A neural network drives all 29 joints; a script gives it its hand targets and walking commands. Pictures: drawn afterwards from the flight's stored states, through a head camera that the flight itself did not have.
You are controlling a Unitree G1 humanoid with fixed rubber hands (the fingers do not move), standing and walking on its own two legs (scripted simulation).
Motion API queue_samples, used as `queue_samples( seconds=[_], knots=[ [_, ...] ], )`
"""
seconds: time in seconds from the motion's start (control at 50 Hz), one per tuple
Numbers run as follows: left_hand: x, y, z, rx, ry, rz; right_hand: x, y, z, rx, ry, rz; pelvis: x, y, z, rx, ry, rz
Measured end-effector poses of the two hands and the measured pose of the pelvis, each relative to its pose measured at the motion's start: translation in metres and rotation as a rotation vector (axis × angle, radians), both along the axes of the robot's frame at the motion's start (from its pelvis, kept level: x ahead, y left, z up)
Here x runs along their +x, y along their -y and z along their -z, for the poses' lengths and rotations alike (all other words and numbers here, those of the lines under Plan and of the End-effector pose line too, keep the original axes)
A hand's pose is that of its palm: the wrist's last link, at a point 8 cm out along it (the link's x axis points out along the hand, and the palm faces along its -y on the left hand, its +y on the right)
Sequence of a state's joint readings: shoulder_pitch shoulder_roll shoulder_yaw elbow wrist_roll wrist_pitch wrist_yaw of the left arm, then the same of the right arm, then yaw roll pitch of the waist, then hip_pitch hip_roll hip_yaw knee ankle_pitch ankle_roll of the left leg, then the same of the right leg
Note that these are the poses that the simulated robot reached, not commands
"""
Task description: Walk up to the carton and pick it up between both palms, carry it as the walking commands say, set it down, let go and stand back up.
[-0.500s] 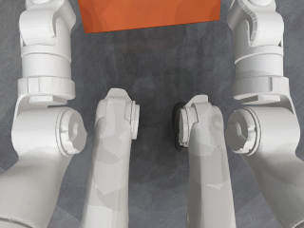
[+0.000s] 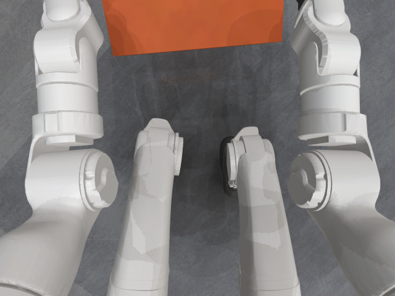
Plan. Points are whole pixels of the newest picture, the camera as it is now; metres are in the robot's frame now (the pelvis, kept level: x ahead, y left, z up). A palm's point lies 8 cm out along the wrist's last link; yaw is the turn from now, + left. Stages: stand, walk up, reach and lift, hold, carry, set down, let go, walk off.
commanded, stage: reach and lift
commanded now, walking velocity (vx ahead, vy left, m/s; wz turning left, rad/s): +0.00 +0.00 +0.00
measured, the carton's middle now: out of the picture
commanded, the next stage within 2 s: none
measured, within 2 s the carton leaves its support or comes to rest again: neither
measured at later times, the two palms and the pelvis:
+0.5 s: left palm out of the picture +0.50 +0.21 -0.03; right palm out of the picture +0.53 -0.12 -0.03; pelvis +0.00 +0.00 +0.05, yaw +0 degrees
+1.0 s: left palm out of the picture +0.48 +0.21 +0.06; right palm out of the picture +0.51 -0.12 +0.06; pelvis +0.03 +0.00 +0.11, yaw +1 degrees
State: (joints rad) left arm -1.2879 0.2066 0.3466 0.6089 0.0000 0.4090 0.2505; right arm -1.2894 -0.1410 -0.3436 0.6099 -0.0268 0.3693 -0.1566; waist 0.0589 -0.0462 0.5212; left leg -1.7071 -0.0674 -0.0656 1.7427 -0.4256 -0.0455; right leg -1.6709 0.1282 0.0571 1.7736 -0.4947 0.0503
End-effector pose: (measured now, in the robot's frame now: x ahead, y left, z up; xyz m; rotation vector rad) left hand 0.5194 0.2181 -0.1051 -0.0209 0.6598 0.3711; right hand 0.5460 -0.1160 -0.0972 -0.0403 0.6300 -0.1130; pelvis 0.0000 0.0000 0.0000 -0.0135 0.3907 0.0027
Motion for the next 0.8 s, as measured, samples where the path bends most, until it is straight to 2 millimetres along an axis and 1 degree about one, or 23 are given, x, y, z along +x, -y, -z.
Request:
queue_samples(
  seconds=[0.46, 0.8],
  knots=[
    [-0.017, 0.004, -0.065, 0.007, 0.003, 0.001, -0.019, 0.004, -0.063, -0.001, 0.0, 0.004, 0.002, 0.002, -0.048, 0.002, 0.076, -0.006],
    [-0.033, 0.007, -0.115, 0.012, -0.006, 0.002, -0.033, 0.006, -0.113, -0.008, -0.01, 0.002, 0.009, 0.003, -0.087, 0.003, 0.12, -0.01]
  ],
)
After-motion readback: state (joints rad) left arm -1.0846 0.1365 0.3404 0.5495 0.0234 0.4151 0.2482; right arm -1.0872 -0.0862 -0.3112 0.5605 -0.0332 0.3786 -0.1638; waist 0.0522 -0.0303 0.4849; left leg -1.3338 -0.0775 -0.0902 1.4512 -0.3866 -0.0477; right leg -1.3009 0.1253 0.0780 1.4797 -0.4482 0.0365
